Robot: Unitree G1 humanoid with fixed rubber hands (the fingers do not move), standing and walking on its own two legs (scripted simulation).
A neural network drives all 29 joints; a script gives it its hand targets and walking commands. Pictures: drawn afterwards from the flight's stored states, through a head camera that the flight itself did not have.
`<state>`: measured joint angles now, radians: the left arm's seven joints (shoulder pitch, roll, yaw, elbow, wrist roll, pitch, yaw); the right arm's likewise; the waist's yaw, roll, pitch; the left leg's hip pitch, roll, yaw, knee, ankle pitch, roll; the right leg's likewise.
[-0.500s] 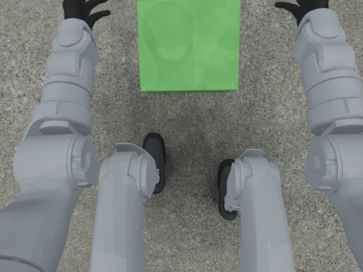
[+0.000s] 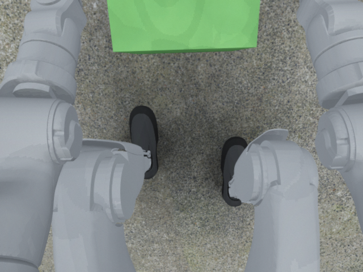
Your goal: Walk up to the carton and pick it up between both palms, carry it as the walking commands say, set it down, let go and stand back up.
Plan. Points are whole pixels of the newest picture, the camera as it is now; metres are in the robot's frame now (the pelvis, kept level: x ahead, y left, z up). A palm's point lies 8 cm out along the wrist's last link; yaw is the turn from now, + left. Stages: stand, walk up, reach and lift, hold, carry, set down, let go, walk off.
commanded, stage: reach and lift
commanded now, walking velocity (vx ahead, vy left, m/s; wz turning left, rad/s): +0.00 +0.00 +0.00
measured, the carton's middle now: out of the picture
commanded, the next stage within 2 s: none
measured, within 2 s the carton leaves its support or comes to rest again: leaves its support in 1.58 s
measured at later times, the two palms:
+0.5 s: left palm out of the picture +0.55 +0.21 -0.20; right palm out of the picture +0.56 -0.14 -0.20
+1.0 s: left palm out of the picture +0.55 +0.19 -0.20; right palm out of the picture +0.56 -0.12 -0.20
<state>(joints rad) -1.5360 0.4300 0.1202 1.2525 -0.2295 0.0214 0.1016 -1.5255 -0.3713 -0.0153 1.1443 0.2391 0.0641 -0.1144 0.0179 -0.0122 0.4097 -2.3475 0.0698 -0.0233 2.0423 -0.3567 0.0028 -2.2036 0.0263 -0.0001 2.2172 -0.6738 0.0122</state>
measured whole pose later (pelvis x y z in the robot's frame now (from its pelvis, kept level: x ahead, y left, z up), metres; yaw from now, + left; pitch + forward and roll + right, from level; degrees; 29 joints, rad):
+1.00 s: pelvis +0.00 +0.00 -0.01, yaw -1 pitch +36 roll -1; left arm -1.65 0.40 0.06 1.34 -0.26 -0.02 0.12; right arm -1.60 -0.31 -0.01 1.18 0.20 0.05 -0.13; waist 0.03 -0.01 0.48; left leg -2.35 0.07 -0.03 2.08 -0.36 0.00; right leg -2.20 0.04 0.00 2.25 -0.67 0.02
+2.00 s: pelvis +0.00 +0.00 +0.00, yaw -2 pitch +41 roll -1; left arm -1.43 0.31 0.25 1.01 -0.06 0.24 0.11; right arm -1.41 -0.19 -0.31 0.88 -0.04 0.26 -0.09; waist 0.04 -0.04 0.23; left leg -2.38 0.03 -0.05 2.04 -0.37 -0.03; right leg -2.24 0.06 0.01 2.19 -0.66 0.03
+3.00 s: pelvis +0.01 +0.01 +0.08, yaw -4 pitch +48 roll -2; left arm -1.14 0.05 0.48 0.66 0.22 0.40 0.15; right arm -1.18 -0.03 -0.43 0.71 -0.19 0.36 -0.05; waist 0.03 -0.04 -0.12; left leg -2.24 0.02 -0.05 1.76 -0.36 -0.02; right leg -2.13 0.07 0.03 1.88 -0.59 0.05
